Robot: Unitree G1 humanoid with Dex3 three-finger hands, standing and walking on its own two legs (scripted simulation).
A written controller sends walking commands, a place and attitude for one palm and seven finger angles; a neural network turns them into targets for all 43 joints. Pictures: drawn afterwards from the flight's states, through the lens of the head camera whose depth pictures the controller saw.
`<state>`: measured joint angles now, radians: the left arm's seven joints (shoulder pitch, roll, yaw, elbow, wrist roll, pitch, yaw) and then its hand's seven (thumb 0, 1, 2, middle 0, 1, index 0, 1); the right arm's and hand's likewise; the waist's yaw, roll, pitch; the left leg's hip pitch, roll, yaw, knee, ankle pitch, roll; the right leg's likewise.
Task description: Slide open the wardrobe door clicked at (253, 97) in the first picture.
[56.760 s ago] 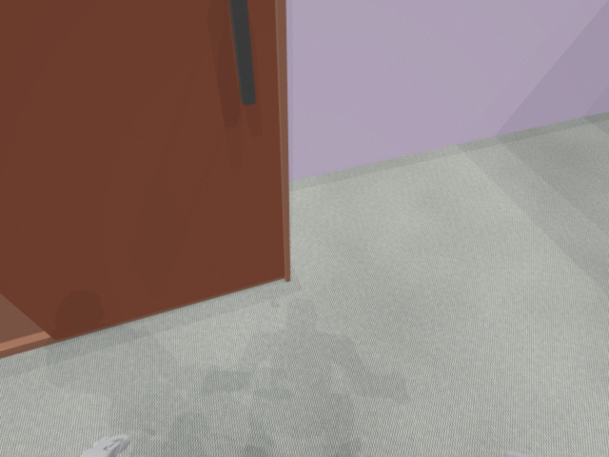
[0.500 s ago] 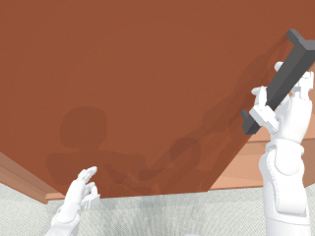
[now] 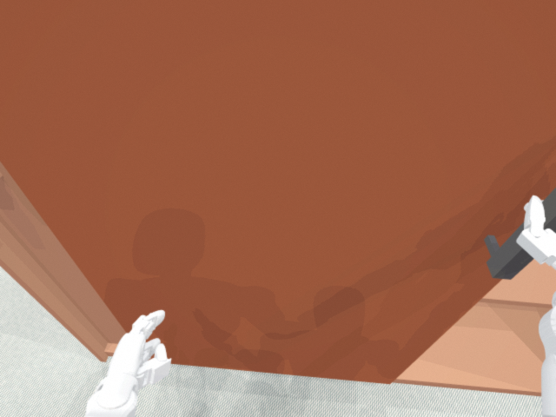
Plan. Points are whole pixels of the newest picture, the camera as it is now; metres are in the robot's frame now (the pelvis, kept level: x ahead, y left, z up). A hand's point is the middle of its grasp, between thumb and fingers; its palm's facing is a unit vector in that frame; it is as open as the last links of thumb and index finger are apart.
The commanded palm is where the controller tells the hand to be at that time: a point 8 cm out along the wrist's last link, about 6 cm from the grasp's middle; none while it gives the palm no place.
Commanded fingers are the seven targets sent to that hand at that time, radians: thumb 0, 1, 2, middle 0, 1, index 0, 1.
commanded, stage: stop walking and hold the door there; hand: right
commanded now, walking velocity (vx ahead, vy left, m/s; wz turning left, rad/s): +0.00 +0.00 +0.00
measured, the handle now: (543, 204) +0.34 -0.31 +0.19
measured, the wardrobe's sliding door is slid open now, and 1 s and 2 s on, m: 0.62 0.62 0.62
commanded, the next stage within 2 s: loosen the grip on the handle in 1.70 s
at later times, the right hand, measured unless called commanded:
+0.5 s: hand (536, 228) +0.30 -0.28 +0.19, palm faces +0.49 +0.85 -0.18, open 7.3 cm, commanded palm +0.26 -0.31 +0.16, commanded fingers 0.00 -0.90 -0.90 0.45 1.40 0.45 1.40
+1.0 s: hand (542, 230) +0.30 -0.29 +0.19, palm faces +0.32 +0.94 -0.13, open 7.1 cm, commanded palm +0.27 -0.31 +0.16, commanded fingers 0.00 -0.90 -0.90 0.45 1.40 0.45 1.40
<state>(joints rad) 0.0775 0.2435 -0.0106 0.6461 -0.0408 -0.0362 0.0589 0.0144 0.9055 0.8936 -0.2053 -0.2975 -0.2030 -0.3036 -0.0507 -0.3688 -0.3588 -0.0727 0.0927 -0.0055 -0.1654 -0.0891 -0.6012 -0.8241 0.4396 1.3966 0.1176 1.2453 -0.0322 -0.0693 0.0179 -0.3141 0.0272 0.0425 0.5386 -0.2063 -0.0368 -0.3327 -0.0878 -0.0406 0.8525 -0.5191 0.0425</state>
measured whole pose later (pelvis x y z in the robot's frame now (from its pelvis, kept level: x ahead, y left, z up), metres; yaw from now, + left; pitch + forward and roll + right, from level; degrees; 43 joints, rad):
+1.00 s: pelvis -0.04 -0.08 +0.00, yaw +2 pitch -2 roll +1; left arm 0.14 0.27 0.01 0.65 -0.03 0.01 0.08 0.02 0.91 0.89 -0.20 -0.30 -0.20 -0.30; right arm -0.22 -0.31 -0.19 0.08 0.07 -0.10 -0.15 -0.08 -0.58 -0.79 0.45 1.40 0.20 1.33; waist -0.02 -0.01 0.00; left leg -0.39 0.10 -0.01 0.76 -0.36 -0.04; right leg -0.30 0.06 -0.17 0.58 -0.26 -0.16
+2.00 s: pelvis -0.11 -0.12 +0.00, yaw +6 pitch -2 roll +1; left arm 0.17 0.23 -0.01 0.66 -0.02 -0.12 0.01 0.01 0.91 0.89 -0.21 -0.30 -0.20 -0.30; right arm -0.47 -0.28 -0.27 0.44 0.13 -0.05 0.00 -0.03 -0.33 -0.67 0.45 1.40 0.26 1.33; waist 0.01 -0.01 -0.04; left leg -0.22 -0.01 0.05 0.58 -0.31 0.01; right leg -0.37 -0.05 -0.02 0.52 -0.11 0.01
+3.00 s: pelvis -0.06 -0.13 -0.01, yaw +10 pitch +2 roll +1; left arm 0.21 0.23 -0.05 0.62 -0.03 -0.15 0.11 0.01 0.90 0.89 -0.20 -0.30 -0.20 -0.30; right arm -0.16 -0.38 -0.43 0.12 0.24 -0.08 0.15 -0.01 0.56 -0.20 0.33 1.16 0.26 1.15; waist -0.06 -0.01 -0.06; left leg -0.27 -0.03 -0.02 0.65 -0.40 0.00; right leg -0.44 0.02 0.05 0.69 -0.27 -0.01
